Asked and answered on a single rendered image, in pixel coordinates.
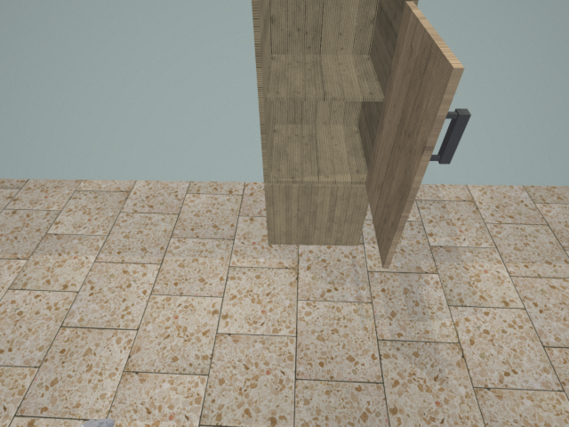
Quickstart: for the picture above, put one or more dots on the handle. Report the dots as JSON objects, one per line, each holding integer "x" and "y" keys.
{"x": 460, "y": 118}

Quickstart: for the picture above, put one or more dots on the cupboard door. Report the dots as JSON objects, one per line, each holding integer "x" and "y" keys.
{"x": 423, "y": 79}

